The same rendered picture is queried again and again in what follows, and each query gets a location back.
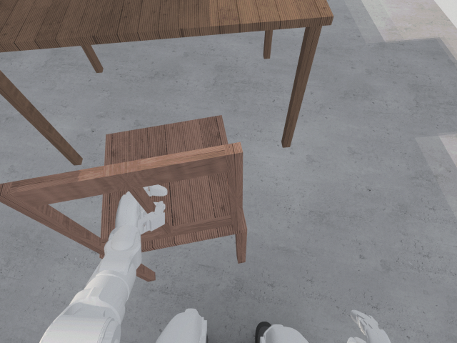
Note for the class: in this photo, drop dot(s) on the robot right hand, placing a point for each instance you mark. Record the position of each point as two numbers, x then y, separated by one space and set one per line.
369 327

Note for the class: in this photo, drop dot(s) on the robot left hand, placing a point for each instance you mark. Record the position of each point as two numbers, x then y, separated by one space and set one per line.
130 212

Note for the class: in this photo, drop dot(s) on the right robot thigh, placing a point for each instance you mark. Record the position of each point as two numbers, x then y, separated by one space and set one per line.
282 335

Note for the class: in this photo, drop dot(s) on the chair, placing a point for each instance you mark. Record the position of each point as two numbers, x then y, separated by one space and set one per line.
203 175

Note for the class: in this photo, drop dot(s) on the robot left forearm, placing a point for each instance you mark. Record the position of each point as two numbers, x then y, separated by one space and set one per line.
109 287

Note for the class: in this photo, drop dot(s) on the robot left upper arm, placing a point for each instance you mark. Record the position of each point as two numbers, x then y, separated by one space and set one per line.
84 329

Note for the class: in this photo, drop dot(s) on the left robot thigh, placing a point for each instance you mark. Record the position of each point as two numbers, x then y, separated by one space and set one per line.
185 327

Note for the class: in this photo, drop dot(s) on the table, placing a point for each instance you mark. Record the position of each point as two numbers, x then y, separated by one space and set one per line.
45 24

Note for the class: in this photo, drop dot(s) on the robot thigh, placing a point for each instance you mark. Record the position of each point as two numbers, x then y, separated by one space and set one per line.
282 335
185 327

